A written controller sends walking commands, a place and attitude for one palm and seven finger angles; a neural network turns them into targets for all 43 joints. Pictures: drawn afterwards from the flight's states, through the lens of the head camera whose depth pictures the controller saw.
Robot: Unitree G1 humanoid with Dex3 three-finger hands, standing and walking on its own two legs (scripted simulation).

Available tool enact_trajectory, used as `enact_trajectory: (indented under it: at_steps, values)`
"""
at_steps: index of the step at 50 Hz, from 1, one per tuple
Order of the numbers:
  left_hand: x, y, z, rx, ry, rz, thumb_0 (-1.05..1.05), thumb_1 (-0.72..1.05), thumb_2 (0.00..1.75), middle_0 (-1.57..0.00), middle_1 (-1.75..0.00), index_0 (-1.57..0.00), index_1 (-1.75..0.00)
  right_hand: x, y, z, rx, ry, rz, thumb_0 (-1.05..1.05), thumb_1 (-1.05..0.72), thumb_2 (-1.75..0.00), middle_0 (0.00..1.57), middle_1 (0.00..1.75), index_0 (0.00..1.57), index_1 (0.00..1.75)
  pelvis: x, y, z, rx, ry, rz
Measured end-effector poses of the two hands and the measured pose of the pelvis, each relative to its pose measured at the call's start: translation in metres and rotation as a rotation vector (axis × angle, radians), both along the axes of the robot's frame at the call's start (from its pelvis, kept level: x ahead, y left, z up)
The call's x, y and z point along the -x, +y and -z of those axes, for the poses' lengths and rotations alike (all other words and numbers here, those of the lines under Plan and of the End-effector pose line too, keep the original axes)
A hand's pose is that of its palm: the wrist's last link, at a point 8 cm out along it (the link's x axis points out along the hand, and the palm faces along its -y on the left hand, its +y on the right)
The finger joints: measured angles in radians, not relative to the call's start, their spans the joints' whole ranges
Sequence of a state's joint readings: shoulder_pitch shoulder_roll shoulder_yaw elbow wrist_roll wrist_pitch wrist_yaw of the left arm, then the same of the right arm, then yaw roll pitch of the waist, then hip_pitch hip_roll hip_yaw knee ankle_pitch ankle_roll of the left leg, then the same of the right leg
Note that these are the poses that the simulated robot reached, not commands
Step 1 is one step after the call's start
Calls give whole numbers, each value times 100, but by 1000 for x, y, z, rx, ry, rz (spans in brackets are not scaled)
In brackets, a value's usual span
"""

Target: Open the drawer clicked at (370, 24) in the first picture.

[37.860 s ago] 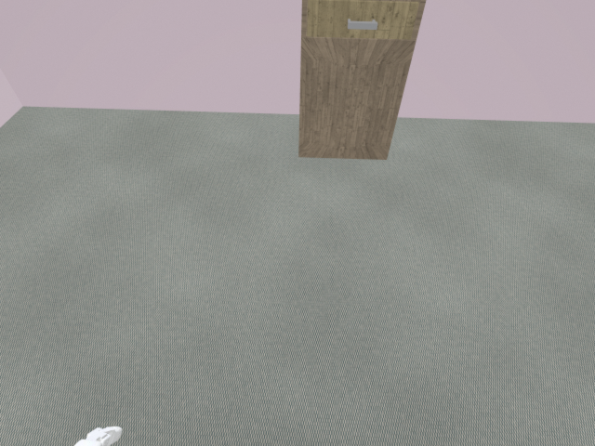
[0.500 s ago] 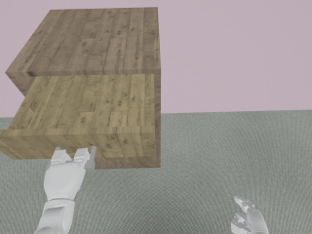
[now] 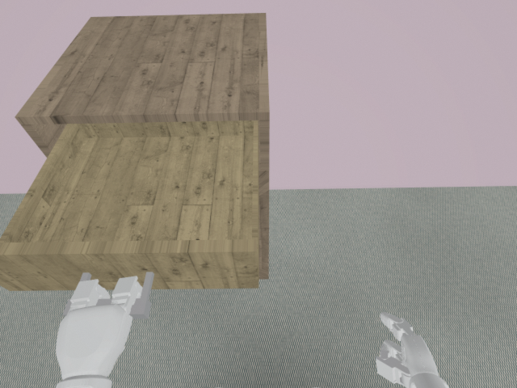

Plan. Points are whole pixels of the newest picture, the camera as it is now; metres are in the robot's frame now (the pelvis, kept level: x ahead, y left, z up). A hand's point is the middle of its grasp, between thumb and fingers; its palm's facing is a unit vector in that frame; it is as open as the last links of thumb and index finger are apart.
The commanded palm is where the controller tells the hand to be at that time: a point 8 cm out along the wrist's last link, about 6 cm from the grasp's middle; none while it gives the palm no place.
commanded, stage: pull the drawer open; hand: left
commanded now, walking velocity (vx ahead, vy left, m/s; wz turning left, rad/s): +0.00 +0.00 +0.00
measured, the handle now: (112, 294) +0.25 +0.25 +0.00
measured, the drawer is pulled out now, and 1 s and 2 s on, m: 0.29 0.30 0.30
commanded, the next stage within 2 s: open the thumb to release the handle in 0.56 s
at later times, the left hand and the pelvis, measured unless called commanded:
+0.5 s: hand (110, 350) +0.18 +0.24 -0.02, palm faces -0.05 -0.07 -1.00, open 6.0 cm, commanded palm +0.12 +0.24 +0.03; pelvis +0.00 +0.00 +0.00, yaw -1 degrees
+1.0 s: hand (106, 345) +0.18 +0.24 -0.02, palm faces -0.01 -0.06 -1.00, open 8.7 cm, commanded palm +0.15 +0.24 +0.03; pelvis +0.00 +0.00 +0.00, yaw +1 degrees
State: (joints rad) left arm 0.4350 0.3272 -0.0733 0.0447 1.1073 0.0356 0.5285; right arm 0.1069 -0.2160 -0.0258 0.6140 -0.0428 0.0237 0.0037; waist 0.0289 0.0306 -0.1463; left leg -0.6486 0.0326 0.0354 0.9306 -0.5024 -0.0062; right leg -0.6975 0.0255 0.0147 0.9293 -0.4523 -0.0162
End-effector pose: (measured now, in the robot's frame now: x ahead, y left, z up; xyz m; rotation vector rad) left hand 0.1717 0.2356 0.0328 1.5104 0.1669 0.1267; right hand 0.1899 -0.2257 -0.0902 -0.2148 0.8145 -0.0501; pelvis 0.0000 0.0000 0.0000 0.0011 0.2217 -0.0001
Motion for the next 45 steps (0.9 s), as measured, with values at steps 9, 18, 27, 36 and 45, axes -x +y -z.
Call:
enact_trajectory:
  at_steps: [9, 18, 27, 36, 45]
  values:
    - [14, -2, -1, 0, 6, -7, 2, 68, 80, -28, -129, -39, -132, 3, -1, 3, -6, -4, -10, 1, -90, -90, 20, 30, 21, 30, 4, -4, 3, -7, -2, 4]
    - [14, -1, -2, 7, 20, -1, 2, 70, 77, -27, -128, -38, -130, 5, -9, -1, -4, -18, 8, 1, -90, -90, 20, 30, 21, 30, 3, -7, 3, -10, 2, 16]
    - [14, 0, -2, 14, 27, 12, 2, 71, 75, -26, -127, -37, -128, 4, -15, 1, 9, -2, 16, 1, -90, -90, 20, 30, 21, 30, -4, -4, 5, -9, 22, 24]
    - [12, 2, 1, -6, 1, 14, 2, 70, 78, -28, -129, -37, -129, -5, -8, 11, 15, 16, -11, 1, -90, -90, 20, 30, 20, 30, -8, 1, 10, -3, 48, 11]
    - [10, 6, -1, -8, -27, -67, 0, 51, 73, -34, -128, -38, -130, -11, 9, 15, -12, 12, -32, 1, -90, -90, 20, 30, 21, 30, -4, 2, 10, 2, 33, -7]
